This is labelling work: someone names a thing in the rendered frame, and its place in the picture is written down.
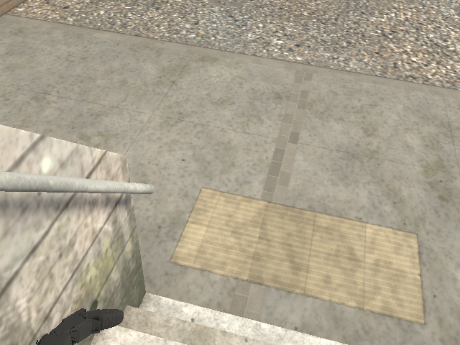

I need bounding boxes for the stairs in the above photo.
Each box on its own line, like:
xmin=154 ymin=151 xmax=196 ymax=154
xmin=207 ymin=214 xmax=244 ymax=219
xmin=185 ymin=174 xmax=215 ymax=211
xmin=90 ymin=293 xmax=348 ymax=345

